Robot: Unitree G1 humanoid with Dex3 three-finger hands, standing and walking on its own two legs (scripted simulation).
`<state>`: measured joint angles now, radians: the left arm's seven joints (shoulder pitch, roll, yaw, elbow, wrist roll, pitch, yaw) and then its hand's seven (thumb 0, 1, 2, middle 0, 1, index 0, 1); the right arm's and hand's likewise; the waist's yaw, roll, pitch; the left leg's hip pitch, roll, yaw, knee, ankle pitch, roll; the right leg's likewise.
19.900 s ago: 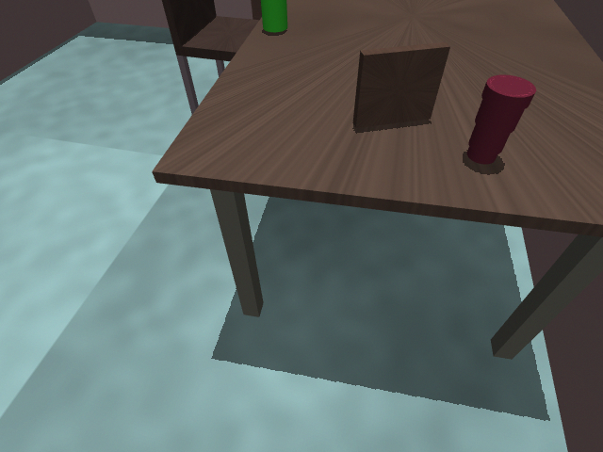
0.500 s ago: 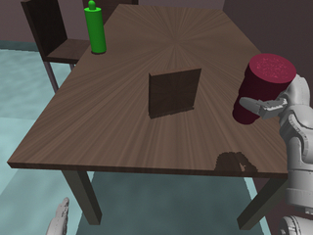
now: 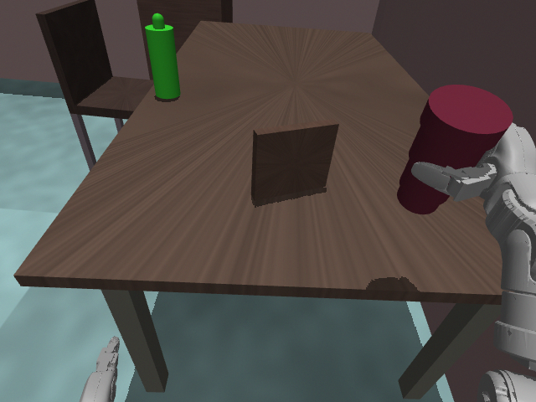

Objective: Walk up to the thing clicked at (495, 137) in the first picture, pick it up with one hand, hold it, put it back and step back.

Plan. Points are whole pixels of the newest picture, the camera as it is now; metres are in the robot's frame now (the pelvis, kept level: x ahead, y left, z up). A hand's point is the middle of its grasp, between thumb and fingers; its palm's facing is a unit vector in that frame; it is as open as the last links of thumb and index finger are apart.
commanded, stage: hold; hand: right
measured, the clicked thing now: (439, 159) +0.36 -0.18 +0.26
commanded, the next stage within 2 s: none
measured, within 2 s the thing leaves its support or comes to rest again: neither
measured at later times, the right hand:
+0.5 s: hand (455, 148) +0.34 -0.18 +0.28, palm faces +0.16 +0.99 -0.01, open 10.7 cm
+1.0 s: hand (455, 154) +0.34 -0.18 +0.28, palm faces +0.16 +0.99 -0.02, open 10.7 cm
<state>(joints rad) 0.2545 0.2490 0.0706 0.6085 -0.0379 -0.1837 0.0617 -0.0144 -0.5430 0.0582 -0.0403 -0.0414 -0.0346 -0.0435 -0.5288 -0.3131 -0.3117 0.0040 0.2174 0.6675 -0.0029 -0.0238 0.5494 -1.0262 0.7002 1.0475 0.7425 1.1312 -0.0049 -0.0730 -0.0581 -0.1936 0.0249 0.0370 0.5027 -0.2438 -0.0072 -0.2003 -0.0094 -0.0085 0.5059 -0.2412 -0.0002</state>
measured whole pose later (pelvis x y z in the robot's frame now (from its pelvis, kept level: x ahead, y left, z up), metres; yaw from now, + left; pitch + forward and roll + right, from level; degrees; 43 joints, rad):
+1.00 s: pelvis +0.00 +0.00 +0.00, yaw +0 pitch -4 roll +0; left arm 0.24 0.26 0.07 0.67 -0.04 -0.23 0.06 -0.01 -0.54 0.05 -0.05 -0.05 -0.04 -0.05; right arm -0.49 -0.31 -0.33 -0.14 0.24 0.79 0.01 -0.02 0.55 -1.03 0.70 1.05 0.74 1.13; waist -0.01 -0.08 -0.07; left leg -0.19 0.03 0.05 0.51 -0.25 0.00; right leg -0.20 -0.01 0.00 0.52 -0.25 0.00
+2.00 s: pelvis +0.00 +0.00 +0.00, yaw +0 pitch -4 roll +0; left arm 0.23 0.26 0.08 0.67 -0.04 -0.23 0.06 -0.01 -0.54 0.05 -0.05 -0.05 -0.05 -0.05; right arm -0.51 -0.30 -0.32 -0.11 0.24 0.79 -0.01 -0.02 0.55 -1.03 0.70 1.05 0.74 1.13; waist -0.01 -0.08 -0.07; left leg -0.19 0.02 0.05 0.51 -0.26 0.00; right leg -0.20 -0.01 0.00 0.52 -0.25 0.00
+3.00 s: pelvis +0.00 +0.00 +0.00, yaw +0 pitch -4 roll +0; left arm 0.22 0.25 0.09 0.67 -0.04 -0.24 0.06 -0.01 -0.53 0.05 -0.05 -0.05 -0.05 -0.04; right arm -0.54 -0.31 -0.32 0.04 0.22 0.73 0.00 -0.02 0.56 -1.04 0.70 1.05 0.74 1.13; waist 0.00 -0.07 -0.06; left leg -0.19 0.02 0.05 0.51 -0.25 -0.01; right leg -0.20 -0.01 0.00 0.51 -0.24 0.00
